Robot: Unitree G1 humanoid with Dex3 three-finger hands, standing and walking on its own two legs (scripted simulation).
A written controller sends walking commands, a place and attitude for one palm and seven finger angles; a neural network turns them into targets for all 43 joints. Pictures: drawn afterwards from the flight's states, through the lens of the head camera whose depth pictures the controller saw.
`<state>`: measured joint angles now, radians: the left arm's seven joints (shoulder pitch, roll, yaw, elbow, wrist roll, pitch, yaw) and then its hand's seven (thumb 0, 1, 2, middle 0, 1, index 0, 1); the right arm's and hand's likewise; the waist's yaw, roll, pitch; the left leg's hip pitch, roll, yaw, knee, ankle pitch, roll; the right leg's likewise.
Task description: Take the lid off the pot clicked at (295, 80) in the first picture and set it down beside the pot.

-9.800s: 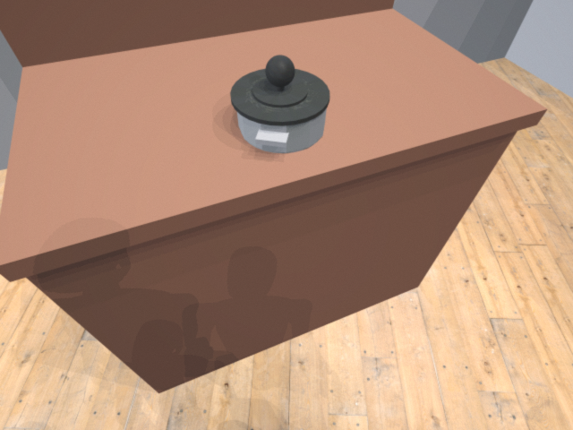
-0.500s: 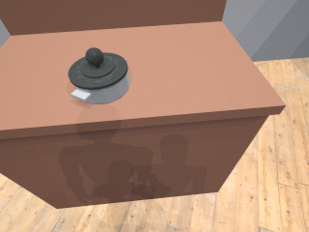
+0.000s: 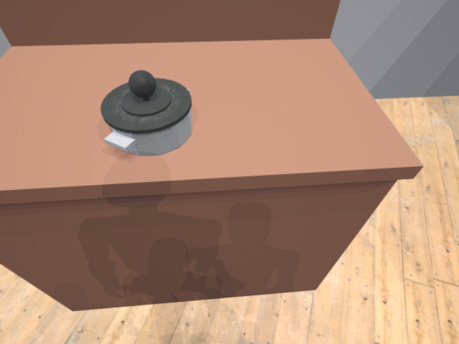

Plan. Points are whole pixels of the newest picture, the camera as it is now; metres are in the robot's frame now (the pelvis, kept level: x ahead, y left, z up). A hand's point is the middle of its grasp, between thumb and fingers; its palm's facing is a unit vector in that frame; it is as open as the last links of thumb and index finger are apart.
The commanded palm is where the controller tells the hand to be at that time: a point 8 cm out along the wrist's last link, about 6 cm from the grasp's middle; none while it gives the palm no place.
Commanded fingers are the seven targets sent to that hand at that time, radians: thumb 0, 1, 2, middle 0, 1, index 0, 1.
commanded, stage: look again from close up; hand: left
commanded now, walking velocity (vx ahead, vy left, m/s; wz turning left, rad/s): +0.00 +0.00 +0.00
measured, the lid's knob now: (142, 84) +0.53 +0.20 +0.18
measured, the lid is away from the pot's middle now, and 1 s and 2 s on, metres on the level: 0.00 0.00 0.00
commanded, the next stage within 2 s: lift the closed hand beside the body in 0.44 s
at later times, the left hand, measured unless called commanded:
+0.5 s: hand out of the picture +0.03 +0.19 -0.17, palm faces +0.03 -0.98 -0.22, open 7.4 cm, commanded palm none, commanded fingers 0.00 0.90 0.90 -0.20 -0.30 -0.20 -0.30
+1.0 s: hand (77, 340) +0.13 +0.22 +0.03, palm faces +0.28 -0.91 -0.30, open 3.9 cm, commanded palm +0.08 +0.27 +0.07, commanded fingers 0.00 0.90 0.90 -1.26 -1.45 -1.26 -1.45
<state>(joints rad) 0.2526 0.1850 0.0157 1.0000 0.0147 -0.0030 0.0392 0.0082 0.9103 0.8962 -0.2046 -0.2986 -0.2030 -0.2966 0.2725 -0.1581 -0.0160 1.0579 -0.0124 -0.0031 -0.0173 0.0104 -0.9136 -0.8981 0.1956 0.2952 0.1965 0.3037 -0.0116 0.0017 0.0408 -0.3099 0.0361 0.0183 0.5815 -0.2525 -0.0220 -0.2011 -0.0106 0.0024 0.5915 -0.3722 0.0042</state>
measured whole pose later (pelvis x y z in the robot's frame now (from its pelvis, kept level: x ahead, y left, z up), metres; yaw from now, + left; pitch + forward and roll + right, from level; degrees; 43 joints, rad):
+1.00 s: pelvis +0.00 +0.01 +0.01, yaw +2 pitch -3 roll +0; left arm 0.64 0.23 0.08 -0.15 -0.02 -0.04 0.07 0.02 0.90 0.90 -0.84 -1.00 -0.84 -0.99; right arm 0.14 -0.23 0.00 0.53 0.00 -0.19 -0.06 0.01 -0.90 -0.90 0.20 0.30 0.20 0.30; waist 0.07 0.04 0.00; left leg -0.21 0.02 -0.01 0.46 -0.19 -0.01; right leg -0.08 -0.02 -0.03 0.43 -0.30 0.02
